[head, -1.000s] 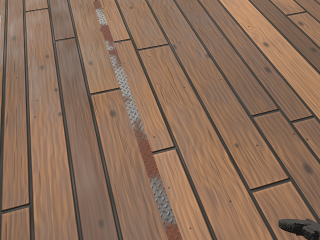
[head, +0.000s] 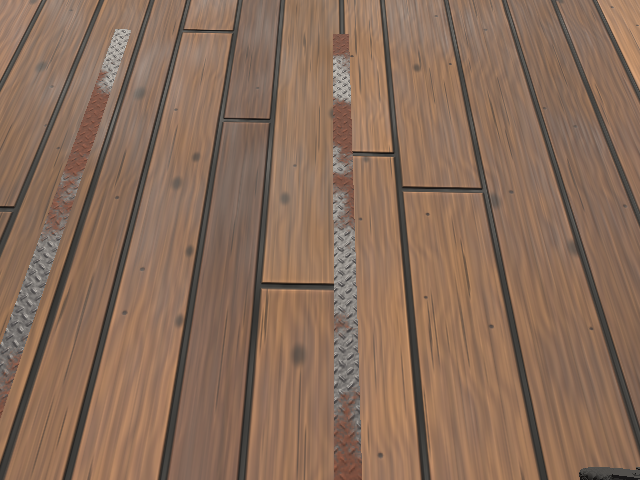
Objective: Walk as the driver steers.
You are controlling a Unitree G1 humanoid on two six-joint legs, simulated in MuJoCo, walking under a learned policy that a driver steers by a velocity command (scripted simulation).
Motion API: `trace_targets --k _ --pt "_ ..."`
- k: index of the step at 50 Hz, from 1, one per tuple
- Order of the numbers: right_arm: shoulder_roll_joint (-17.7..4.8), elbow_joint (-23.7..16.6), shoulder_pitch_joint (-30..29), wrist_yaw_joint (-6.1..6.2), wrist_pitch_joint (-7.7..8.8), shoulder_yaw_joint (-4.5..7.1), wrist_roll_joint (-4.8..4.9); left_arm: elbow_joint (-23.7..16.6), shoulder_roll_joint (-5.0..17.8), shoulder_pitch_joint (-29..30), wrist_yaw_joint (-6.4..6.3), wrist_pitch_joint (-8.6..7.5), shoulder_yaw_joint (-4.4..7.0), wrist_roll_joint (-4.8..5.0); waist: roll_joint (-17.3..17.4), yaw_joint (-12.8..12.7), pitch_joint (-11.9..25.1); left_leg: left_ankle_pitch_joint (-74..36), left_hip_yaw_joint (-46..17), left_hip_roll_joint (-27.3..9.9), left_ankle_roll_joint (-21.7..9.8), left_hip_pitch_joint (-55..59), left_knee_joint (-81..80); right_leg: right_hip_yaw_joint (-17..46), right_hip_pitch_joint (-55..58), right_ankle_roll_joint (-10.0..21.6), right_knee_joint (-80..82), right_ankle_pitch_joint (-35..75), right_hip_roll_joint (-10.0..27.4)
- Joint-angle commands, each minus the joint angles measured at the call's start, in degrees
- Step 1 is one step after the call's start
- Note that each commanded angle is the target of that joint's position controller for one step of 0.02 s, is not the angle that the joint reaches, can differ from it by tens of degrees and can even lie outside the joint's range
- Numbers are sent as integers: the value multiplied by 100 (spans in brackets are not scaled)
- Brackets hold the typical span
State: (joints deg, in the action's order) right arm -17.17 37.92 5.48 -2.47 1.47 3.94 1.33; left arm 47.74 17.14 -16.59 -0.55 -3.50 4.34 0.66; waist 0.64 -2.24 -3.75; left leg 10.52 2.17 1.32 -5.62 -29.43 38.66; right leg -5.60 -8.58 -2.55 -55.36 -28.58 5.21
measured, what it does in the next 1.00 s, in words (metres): walks ahead: right foot, then left foot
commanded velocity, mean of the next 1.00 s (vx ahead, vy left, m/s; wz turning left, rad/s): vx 0.50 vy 0.00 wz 0.12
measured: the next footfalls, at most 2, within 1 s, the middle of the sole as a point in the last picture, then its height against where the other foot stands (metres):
right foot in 0.44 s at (387, 479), level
left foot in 0.88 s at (253, 390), level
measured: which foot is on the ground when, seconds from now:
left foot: down 0.00-0.46, up 0.48-0.86, down 0.88-1.00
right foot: up 0.00-0.42, down 0.44-0.90, up 0.92-1.00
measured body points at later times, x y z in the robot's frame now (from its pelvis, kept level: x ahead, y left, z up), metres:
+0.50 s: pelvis +0.29 -0.02 +0.01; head +0.31 -0.02 +0.46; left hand +0.42 +0.28 -0.06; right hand +0.41 -0.29 -0.11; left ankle +0.12 +0.07 -0.66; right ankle +0.40 -0.10 -0.71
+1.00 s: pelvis +0.53 +0.07 +0.02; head +0.55 +0.08 +0.47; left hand +0.55 +0.36 -0.10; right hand +0.75 -0.17 -0.05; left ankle +0.57 +0.18 -0.71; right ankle +0.45 -0.08 -0.64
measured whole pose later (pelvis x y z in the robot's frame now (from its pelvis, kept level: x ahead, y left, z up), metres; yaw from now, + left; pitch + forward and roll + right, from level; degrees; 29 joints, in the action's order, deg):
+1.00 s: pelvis +0.53 +0.07 +0.02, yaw +3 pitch +2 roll +0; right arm -14.5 38.0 7.4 -0.6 5.7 2.5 -0.3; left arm 45.4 17.2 -21.5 -0.6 -2.4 3.4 1.8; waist -1.8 -2.5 -0.1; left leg 10.9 0.3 1.0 -0.9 -18.5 27.7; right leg 5.2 -21.5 0.9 -62.1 -24.4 -1.1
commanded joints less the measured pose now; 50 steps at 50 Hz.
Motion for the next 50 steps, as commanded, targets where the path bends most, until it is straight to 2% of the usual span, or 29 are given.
trace_targets --k 1,2,3,4,7,12,15,19,20,21,22,23,24,25,26,27,28,31,35,40,42,43,44,45,46,47,48,49,50 --pt "-1077 -43 1576 34 165 321 -25 -932 761 629 82 -446 55 182 539 832 1433 857 -3799 -1792 -1400 4298 -2248 1014 -3985 262 -2191 197 -224" --pt "-920 -86 1190 49 186 271 -22 -852 688 621 27 -474 46 56 69 555 1035 296 -3164 -1526 -1186 3450 -2217 1022 -3654 282 -1687 627 27" --pt "-721 -163 871 73 190 207 -58 -799 751 562 -10 -441 94 -72 127 338 825 -337 -2699 -1326 -1078 2785 -2274 1042 -3231 255 -1229 894 173" --pt "-655 -258 711 100 189 174 -119 -780 758 468 5 -369 114 -101 254 187 766 -674 -2510 -1206 -1067 2366 -2403 1065 -2889 220 -1062 1077 229" --pt "-758 -235 781 189 232 210 -94 -822 544 524 6 -216 74 -164 181 116 665 -1435 -2065 -1032 -1146 1809 -2582 922 -2682 -12 -389 1486 121" --pt "-868 -58 1186 328 180 247 -25 -1095 270 1592 68 -234 -58 -123 360 499 370 -841 -1685 -656 -776 1525 -2536 880 -2417 -168 1723 3147 -258" --pt "-909 71 1463 347 141 266 13 -1227 351 2009 153 -299 -56 -38 419 656 289 -474 -1978 -770 -701 1627 -2365 934 -2122 -120 2334 3396 -431" --pt "-813 152 1535 381 81 254 -12 -1196 593 1786 238 -394 33 -23 637 504 349 -551 -2494 -1043 -561 2252 -1742 1013 -1799 145 2711 2764 -438" --pt "-760 164 1498 377 64 240 -22 -1114 617 1494 233 -420 63 -36 705 347 411 -824 -2491 -1011 -490 2289 -1528 888 -1425 267 2864 2664 -468" --pt "-604 154 1494 361 64 183 -43 -976 731 1006 203 -444 137 -87 666 115 679 -1348 -2340 -752 -352 2242 -997 797 -663 442 3030 2629 -483" --pt "-338 81 1494 335 78 69 -107 -891 964 253 170 -466 204 -178 292 -229 1385 -1024 -1986 -447 -153 1748 346 1457 651 802 2875 2512 221" --pt "-43 41 2303 340 140 -25 16 -669 1499 -492 175 -400 353 -228 -1322 -56 2181 695 -1203 414 351 -161 2367 3849 2653 1798 3154 1530 1377" --pt "-344 88 2334 351 189 -12 56 -510 1160 -703 250 -371 288 -31 -1696 -139 2041 2270 -1297 367 424 -1198 3224 5319 2798 2005 3878 31 1677" --pt "-736 28 1704 330 208 83 64 -571 779 -373 246 -346 166 43 -1025 -214 1186 1854 -1341 53 395 -1586 3543 4758 2133 1799 4008 -396 1492" --pt "-754 -89 1171 325 227 75 -19 -658 650 -20 239 -287 100 -12 -569 -156 729 1428 -1010 -201 379 -1518 3427 4037 1416 1643 4061 55 1224" --pt "-692 -192 838 312 278 73 -121 -670 567 180 240 -240 56 -52 -384 -74 349 1130 -880 -356 379 -1449 3057 3575 778 1648 4184 679 1000" --pt "-613 -211 802 300 313 84 -169 -689 482 276 228 -236 9 -84 -454 69 282 887 -873 -517 385 -1160 2666 3260 415 1592 4267 1251 793" --pt "-333 -242 826 272 351 16 -195 -647 526 204 182 -227 10 -15 -672 199 420 759 -634 -528 548 -717 1730 2695 79 1659 4406 2329 491" --pt "-89 -410 28 222 412 -119 -181 -522 856 -53 61 -144 122 66 -580 -18 352 -422 -480 -319 764 -74 28 2141 -391 1556 4440 2709 275" --pt "-302 -556 -579 147 506 -55 -68 -373 867 -561 7 -6 132 120 -595 -169 336 -992 -616 -86 791 605 -945 2492 -284 1371 4086 2281 372" --pt "-437 -527 -411 154 547 15 -48 -387 885 -529 -15 40 147 114 -672 34 373 -814 -612 -97 659 1117 -1244 2698 -263 1230 3778 2139 389" --pt "-525 -426 -75 180 556 76 -62 -406 788 -500 -20 55 122 99 -667 231 492 -726 -568 -130 539 1676 -1427 2670 -383 1110 3470 2180 241" --pt "-712 -331 480 232 567 161 -117 -467 593 -424 -11 41 58 59 -589 534 829 -571 -783 -450 339 2586 -1447 2471 -717 925 2740 2239 -42" --pt "-1095 -225 1427 293 544 264 -181 -618 200 -404 -2 10 -73 -59 214 906 1621 -309 -1803 -1546 -19 3962 -1388 1895 -1490 679 1009 1186 -459" --pt "-1415 -61 1698 250 428 340 -212 -824 27 -1034 -17 -62 -135 117 1913 595 2023 1107 -4143 -2608 -806 4920 -1960 1262 -3169 462 -514 -628 -912" --pt "-934 -63 1564 218 419 247 -140 -699 572 -923 -39 -49 -16 202 1291 665 1477 1982 -4339 -2515 -789 4516 -2187 1424 -3746 393 -1290 -362 -489" --pt "-615 -72 1354 224 420 158 -115 -742 759 -478 -25 -17 50 174 833 715 886 1619 -3448 -2261 -607 3982 -2231 1392 -3869 373 -1486 166 -328" --pt "-471 -79 1062 209 423 100 -153 -731 685 -318 -21 19 56 126 509 582 629 868 -2768 -1983 -494 3449 -2352 1305 -3655 323 -1436 572 -175" --pt "-352 -34 856 199 419 71 -187 -789 621 -174 -3 38 70 81 504 471 423 305 -2327 -1816 -478 3072 -2478 1291 -3569 292 -1259 843 -51"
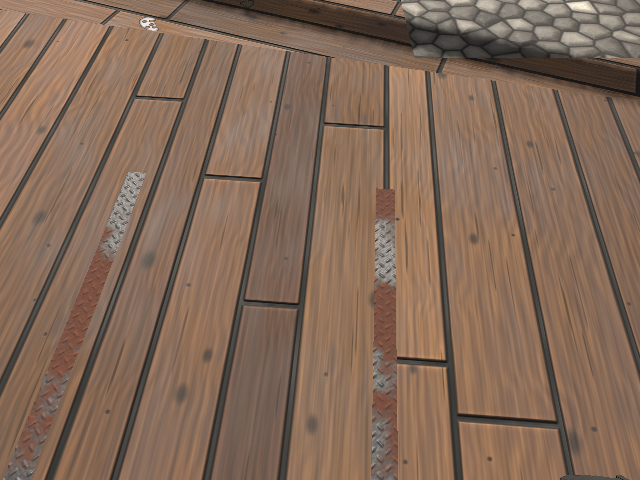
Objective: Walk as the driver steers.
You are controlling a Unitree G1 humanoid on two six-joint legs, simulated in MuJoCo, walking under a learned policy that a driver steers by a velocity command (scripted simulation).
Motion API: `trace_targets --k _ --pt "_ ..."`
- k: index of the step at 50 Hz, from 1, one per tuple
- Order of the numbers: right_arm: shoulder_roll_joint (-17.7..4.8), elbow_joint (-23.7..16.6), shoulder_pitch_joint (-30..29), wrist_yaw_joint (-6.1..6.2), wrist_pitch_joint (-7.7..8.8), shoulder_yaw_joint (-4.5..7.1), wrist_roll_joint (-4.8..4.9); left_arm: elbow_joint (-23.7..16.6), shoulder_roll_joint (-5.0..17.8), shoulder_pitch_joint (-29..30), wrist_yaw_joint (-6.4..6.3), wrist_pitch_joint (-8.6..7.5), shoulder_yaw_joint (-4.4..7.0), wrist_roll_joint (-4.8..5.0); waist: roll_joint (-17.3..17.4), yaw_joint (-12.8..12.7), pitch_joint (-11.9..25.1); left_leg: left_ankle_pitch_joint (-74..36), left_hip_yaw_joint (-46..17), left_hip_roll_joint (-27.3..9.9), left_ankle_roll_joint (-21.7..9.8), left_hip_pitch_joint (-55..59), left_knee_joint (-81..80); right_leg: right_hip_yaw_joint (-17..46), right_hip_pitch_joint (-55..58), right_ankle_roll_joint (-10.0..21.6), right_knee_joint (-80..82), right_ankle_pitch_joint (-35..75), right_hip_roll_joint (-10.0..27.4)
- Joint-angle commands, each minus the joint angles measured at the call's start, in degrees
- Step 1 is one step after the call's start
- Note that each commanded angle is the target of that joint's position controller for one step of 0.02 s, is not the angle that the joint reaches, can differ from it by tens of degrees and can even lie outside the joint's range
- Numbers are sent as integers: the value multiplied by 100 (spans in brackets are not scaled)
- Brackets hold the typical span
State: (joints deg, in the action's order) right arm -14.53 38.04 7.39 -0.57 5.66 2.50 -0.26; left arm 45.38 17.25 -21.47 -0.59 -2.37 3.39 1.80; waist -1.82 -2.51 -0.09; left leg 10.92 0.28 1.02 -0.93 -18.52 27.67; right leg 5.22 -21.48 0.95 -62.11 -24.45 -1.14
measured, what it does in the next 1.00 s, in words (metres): walks ahead, turning right: right foot, then left foot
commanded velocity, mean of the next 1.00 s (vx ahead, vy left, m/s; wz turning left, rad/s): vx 0.34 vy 0.00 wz -0.32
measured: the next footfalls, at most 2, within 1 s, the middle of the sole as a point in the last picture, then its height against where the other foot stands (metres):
right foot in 0.38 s outside the picture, level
left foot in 0.88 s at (349, 475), level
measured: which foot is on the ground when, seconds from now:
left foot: down 0.00-0.40, up 0.42-0.86, down 0.88-1.00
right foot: up 0.00-0.36, down 0.38-0.90, up 0.92-1.00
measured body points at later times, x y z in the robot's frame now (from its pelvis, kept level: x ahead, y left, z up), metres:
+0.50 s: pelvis +0.24 -0.08 -0.01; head +0.29 -0.11 +0.44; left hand +0.50 +0.12 -0.09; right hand +0.25 -0.39 -0.13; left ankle +0.18 +0.11 -0.63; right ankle +0.30 -0.17 -0.74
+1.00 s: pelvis +0.43 -0.10 +0.00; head +0.45 -0.09 +0.45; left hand +0.65 +0.10 -0.11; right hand +0.44 -0.40 -0.10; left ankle +0.47 -0.01 -0.74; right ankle +0.31 -0.18 -0.69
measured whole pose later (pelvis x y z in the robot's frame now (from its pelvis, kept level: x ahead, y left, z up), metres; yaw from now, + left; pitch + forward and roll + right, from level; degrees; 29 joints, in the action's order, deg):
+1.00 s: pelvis +0.43 -0.10 +0.00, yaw -18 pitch +2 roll -1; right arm -16.2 42.9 15.3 -1.1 3.9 2.7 0.8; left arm 42.0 16.4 -10.9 0.3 -3.1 2.3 0.2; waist -1.4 0.9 1.1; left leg 15.3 -2.4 2.5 -3.0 -19.2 32.0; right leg 2.3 -18.9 1.7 -52.3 -28.0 -3.9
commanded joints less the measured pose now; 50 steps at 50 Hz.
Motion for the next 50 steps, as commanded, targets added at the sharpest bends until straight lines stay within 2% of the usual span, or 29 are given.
trace_targets --k 1,3,8,11,14,17,18,19,20,21,22,23,24,25,27,29,30,33,37,39,41,43,44,45,46,47,48,49,50 --pt "-547 -10 537 11 13 194 -56 -584 515 357 36 -32 167 -24 826 388 -60 -163 -1684 -1629 -890 1653 -1525 182 -2080 -71 -463 601 705" --pt "-591 83 487 13 67 232 -28 -688 297 465 80 39 124 -15 855 319 -107 -753 -1146 -1558 -940 1374 -1743 59 -1966 -140 -281 857 776" --pt "-921 318 524 61 66 340 -8 -967 146 1062 202 42 36 -53 555 393 -201 -1539 -108 -1498 -950 1364 -1933 -104 -1907 -213 1112 2071 799" --pt "-1096 459 715 91 17 378 47 -1161 119 1642 310 9 -9 -62 462 590 -332 -1588 344 -1502 -826 1462 -1930 -388 -1635 -90 1966 2605 691" --pt "-1263 611 925 93 -62 431 141 -1391 212 2031 391 26 9 -47 468 640 -441 -1877 575 -1672 -690 1936 -1745 -556 -1606 116 2413 2323 606" --pt "-1514 648 953 132 -181 503 204 -1466 488 1752 414 75 150 -89 684 316 -75 -4271 910 -1684 -502 2281 -672 -1016 -759 461 2573 1461 121" --pt "-1545 636 906 154 -231 505 223 -1312 694 1066 391 97 280 -83 650 -104 307 -4879 1081 -1562 -387 2114 304 -1157 188 640 2803 1504 -141" --pt "-1404 589 933 187 -237 439 189 -1063 1059 111 302 140 477 -90 446 -575 763 -4451 1183 -1308 -140 1276 1732 -930 1718 855 3071 1946 -233" --pt "-732 293 1426 144 -166 215 -109 -1051 1794 -132 180 161 615 -107 -1104 -190 1369 66 1137 -554 282 -1164 4014 1573 3941 1672 3012 2918 1334" --pt "-752 200 1382 74 4 117 -96 -1335 1733 -45 199 94 534 -126 -1147 -199 2513 2690 -150 199 410 -2087 5288 4061 4568 2500 3918 2926 2268" --pt "-1225 107 736 29 70 249 136 -1352 1325 139 253 35 399 -172 -405 -417 2078 2297 -615 -160 319 -2435 5427 3212 4155 2142 4023 3456 2060" --pt "-1144 12 504 51 92 206 177 -1306 1134 381 255 -8 349 -142 -191 -234 1326 1866 -494 -346 261 -2482 5052 2353 3319 1918 3975 3965 1788" --pt "-1100 102 527 121 58 209 65 -1311 969 704 234 -6 311 -88 190 15 832 1534 -443 -565 306 -2308 4601 1747 2494 1674 3988 4299 1498" --pt "-1169 131 591 170 -20 249 -14 -1368 861 963 203 11 275 -112 94 220 635 1319 -453 -692 341 -1914 4276 1416 1800 1575 4100 4530 1331" --pt "-1079 177 760 198 -189 244 -48 -1407 890 1208 168 27 281 -224 -62 459 584 1095 -394 -628 457 -1359 4002 1178 981 1578 4277 5036 1160" --pt "-914 192 780 234 -268 196 -77 -1322 976 1183 102 34 310 -217 -88 509 653 806 -346 -489 589 -1254 3558 931 703 1577 4259 5422 1024" --pt "-856 157 670 246 -289 175 -86 -1276 992 1146 59 62 315 -190 -110 485 675 636 -353 -427 642 -1296 3273 886 688 1539 4219 5416 964" --pt "-691 209 456 186 -312 91 -43 -1140 769 1166 -43 149 212 -158 -270 354 835 -311 -313 -460 666 -1136 2328 521 843 1283 4154 4951 842" --pt "-647 180 36 61 -264 48 24 -825 522 1030 -9 118 60 -291 -349 107 690 -1003 -345 -511 488 -509 1232 463 921 1154 4229 4279 996" --pt "-784 87 -147 21 -279 92 65 -673 689 962 63 83 89 -320 -399 25 485 -505 -307 -479 305 -552 1000 682 1050 1200 4283 3404 1239" --pt "-866 -12 -258 0 -289 114 76 -553 853 862 97 76 140 -253 -405 -29 209 160 -197 -385 69 -683 714 941 1226 1185 4311 2134 1362" --pt "-871 28 -80 -12 -249 122 76 -476 843 794 72 69 136 -180 -332 63 21 155 -106 -278 -174 -444 195 1014 1311 1044 4146 1179 1278" --pt "-954 91 163 5 -223 154 72 -470 753 781 47 39 108 -210 -216 131 70 -96 -298 -344 -319 -113 240 898 1203 951 3856 1119 1145" --pt "-1186 126 358 14 -201 222 100 -535 660 661 42 -29 82 -272 256 51 224 -564 -715 -581 -563 468 283 522 777 774 3316 1035 744" --pt "-1349 251 774 -6 -186 318 167 -749 475 906 29 -100 39 -271 1111 138 380 102 -1821 -979 -1092 1052 -232 -365 -66 381 2388 640 15" --pt "-1360 350 1465 -39 -180 359 192 -873 505 1287 17 -179 38 -263 1557 560 407 730 -3393 -1637 -1705 1919 -958 -638 -1175 67 1297 -104 -370" --pt "-1231 433 1878 -54 -135 312 115 -1018 591 1646 45 -225 55 -148 1545 808 334 1064 -4222 -1994 -1902 2487 -1305 -160 -2180 14 360 -1048 -304" --pt "-1179 378 1786 -51 -80 299 91 -1033 573 1659 96 -272 58 -82 1184 723 236 1065 -4051 -1913 -1797 2559 -1265 92 -2483 25 -12 -804 -105" --pt "-1145 300 1613 -21 -68 315 103 -1047 535 1741 133 -320 47 -98 896 674 196 839 -3663 -1765 -1668 2487 -1241 113 -2575 42 16 -430 57"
